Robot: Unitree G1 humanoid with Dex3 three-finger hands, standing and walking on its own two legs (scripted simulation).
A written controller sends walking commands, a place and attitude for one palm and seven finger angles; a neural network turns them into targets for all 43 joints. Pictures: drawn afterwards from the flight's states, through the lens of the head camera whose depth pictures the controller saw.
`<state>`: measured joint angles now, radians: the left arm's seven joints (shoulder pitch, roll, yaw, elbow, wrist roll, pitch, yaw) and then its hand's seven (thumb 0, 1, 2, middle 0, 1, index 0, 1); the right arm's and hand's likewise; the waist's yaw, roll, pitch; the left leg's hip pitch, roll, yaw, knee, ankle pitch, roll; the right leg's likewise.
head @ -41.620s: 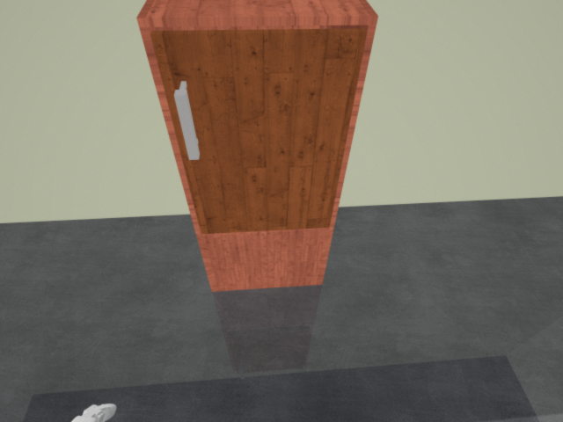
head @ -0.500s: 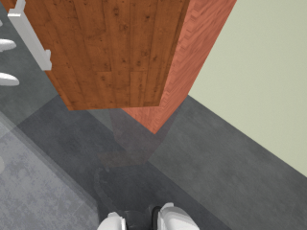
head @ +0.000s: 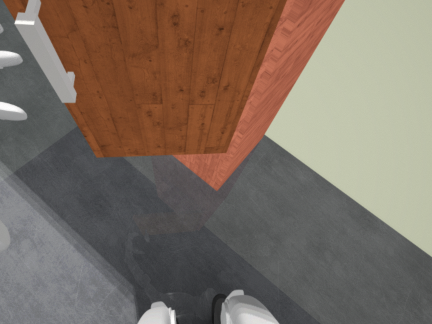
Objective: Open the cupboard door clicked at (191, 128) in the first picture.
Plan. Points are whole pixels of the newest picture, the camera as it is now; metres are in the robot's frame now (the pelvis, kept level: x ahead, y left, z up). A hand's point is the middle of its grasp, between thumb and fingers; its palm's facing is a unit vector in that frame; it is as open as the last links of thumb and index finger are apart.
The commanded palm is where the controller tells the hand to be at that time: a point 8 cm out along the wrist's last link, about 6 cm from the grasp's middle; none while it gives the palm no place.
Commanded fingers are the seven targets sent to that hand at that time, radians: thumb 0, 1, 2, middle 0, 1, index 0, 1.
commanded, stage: move the hooked fingers beside the handle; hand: left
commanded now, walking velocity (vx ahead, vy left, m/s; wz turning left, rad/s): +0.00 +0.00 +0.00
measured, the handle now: (53, 55) +0.55 +0.24 +0.10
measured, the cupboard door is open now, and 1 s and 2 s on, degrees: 45 45 45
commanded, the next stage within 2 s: slide the fingers in behind the handle in 0.92 s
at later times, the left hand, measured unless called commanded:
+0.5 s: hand out of the picture +0.47 +0.29 +0.11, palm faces +0.05 -1.00 -0.04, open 13.9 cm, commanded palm +0.46 +0.33 +0.10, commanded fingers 0.00 -0.50 0.30 -0.30 -1.20 -0.30 -1.20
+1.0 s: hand out of the picture +0.49 +0.30 +0.11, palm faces +0.03 -1.00 -0.03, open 13.9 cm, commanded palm +0.48 +0.33 +0.09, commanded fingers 0.00 -0.50 0.30 -0.30 -1.20 -0.30 -1.20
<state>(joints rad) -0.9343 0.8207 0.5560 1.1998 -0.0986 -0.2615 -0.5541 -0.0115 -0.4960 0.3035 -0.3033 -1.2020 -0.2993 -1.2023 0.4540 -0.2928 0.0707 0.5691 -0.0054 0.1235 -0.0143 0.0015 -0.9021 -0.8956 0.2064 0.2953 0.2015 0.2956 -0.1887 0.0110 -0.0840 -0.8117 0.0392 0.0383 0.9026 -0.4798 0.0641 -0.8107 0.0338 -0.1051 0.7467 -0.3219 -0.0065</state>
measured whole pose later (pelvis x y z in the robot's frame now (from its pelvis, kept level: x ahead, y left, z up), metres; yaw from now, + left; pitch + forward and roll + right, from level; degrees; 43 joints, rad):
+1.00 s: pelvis -0.02 -0.01 -0.01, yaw -1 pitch +23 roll -5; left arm -1.00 0.91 0.58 1.29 -0.08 -0.27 -0.56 -0.01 -0.49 0.30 -0.30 -1.20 -0.30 -1.20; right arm 0.46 -0.30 0.09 0.58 0.01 0.10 -0.04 0.00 -0.90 -0.90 0.21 0.30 0.20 0.30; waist -0.21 0.01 -0.06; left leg -0.87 0.05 0.04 0.94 -0.47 0.06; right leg -0.88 0.04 -0.10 0.79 -0.31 -0.02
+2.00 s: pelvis -0.01 -0.02 +0.00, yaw +0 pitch +20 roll -4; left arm -0.95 0.71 0.47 1.21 -0.09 -0.30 -0.42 -0.01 -0.50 0.30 -0.30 -1.20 -0.30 -1.20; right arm 0.43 -0.30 0.06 0.58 0.01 0.09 -0.02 0.00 -0.90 -0.90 0.20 0.29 0.20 0.30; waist -0.19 0.02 -0.07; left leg -0.80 0.04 0.04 0.91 -0.46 0.04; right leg -0.82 0.04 -0.10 0.79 -0.32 -0.03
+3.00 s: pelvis -0.01 -0.02 +0.00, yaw +1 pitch +19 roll -3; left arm -0.92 0.61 0.43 1.18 -0.10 -0.33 -0.35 -0.01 -0.15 0.45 -0.33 -1.24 -0.32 -1.24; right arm 0.43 -0.29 0.05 0.60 0.00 0.08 -0.01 0.00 -0.90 -0.90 0.20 0.29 0.20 0.30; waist -0.17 0.03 -0.09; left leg -0.77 0.03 0.04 0.89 -0.46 0.05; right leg -0.79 0.03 -0.09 0.78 -0.33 -0.03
